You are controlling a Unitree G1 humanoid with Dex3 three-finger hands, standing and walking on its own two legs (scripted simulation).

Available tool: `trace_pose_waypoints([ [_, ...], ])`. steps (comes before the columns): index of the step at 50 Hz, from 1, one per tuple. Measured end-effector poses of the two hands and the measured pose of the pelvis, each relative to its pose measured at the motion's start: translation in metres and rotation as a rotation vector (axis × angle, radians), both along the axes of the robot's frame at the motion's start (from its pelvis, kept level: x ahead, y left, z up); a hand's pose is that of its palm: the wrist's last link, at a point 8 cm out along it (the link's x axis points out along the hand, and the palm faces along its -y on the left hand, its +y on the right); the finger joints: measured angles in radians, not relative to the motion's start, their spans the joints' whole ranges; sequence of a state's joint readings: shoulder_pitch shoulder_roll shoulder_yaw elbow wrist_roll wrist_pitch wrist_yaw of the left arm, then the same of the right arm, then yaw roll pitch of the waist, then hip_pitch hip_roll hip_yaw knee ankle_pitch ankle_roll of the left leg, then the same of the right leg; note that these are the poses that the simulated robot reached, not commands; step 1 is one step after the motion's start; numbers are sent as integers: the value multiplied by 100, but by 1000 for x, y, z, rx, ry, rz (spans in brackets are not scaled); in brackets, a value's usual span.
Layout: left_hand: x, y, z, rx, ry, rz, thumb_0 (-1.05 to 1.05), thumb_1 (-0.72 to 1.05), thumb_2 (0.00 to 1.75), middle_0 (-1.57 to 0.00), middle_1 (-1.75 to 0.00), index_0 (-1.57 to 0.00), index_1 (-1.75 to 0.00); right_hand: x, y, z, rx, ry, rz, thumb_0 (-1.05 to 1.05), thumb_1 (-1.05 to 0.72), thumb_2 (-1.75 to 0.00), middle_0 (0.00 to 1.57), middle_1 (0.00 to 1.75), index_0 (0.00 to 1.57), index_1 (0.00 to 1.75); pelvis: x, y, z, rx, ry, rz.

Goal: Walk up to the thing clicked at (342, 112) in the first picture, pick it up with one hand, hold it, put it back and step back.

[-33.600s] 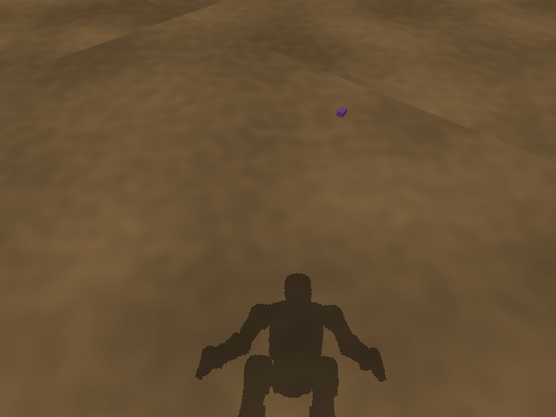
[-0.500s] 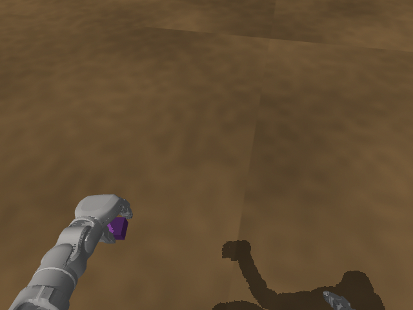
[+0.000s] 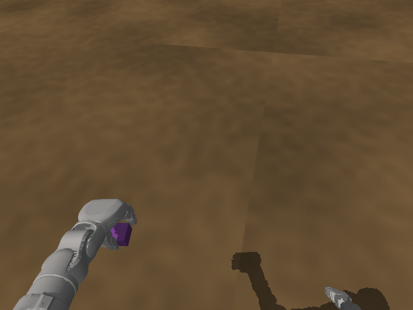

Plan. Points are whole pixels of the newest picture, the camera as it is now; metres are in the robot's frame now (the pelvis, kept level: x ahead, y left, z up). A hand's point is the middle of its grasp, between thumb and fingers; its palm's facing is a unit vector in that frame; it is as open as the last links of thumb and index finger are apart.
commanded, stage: hold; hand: left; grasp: from above
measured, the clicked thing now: (115, 234) +0.31 +0.23 -0.08
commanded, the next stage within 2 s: crouch in 1.18 s
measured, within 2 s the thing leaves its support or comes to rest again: neither
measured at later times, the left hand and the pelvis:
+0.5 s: hand (108, 241) +0.27 +0.22 -0.02, palm faces -0.45 -0.04 -0.89, open 7.1 cm; pelvis -0.02 -0.01 +0.01, yaw +0 degrees
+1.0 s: hand (107, 233) +0.28 +0.22 -0.01, palm faces -0.46 -0.04 -0.89, open 7.1 cm; pelvis +0.00 +0.00 +0.01, yaw +0 degrees
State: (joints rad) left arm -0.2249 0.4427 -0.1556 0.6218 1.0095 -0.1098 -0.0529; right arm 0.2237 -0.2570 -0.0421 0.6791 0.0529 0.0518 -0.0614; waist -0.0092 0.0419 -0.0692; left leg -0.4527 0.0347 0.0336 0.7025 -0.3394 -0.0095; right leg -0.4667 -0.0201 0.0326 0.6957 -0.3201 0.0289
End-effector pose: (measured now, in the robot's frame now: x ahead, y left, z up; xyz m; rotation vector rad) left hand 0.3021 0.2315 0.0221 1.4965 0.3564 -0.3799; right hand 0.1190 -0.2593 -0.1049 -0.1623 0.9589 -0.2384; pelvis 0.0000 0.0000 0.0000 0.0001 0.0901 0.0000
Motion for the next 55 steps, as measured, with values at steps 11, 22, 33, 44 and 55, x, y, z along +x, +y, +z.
trace_pose_waypoints([
  [11, -17, -5, 7, -2, 4, -4, -1, 45, 7, -94, -18, -100, -14, -2, -1, 4, 6, -32, 11, 1, -90, -89, 20, 30, 20, 30, -12, -3, 2, 6, -26, -2],
  [22, -26, -9, 14, -8, -5, -8, -1, 46, 4, -93, -18, -99, -13, -1, 0, 5, 10, -54, 23, 1, -90, -89, 20, 30, 20, 30, -18, -6, 4, 10, -43, -2],
  [33, -23, -10, 23, -9, -19, -12, -1, 47, 3, -93, -19, -99, -13, 7, 2, 10, 12, -68, 25, 1, -91, -89, 20, 30, 20, 30, -14, -6, 8, 11, -56, -5],
  [44, -15, -10, 29, -16, -17, -8, -1, 46, 4, -94, -18, -100, -13, 19, 4, 16, 12, -78, 25, 1, -91, -89, 20, 30, 20, 30, -6, -5, 13, 9, -65, -6],
  [55, -10, -4, 28, -19, 2, 0, -1, 46, 3, -95, -17, -101, -12, 27, 6, 19, 13, -65, 27, 1, -91, -89, 20, 30, 20, 30, 2, -4, 16, 8, -66, -4],
])
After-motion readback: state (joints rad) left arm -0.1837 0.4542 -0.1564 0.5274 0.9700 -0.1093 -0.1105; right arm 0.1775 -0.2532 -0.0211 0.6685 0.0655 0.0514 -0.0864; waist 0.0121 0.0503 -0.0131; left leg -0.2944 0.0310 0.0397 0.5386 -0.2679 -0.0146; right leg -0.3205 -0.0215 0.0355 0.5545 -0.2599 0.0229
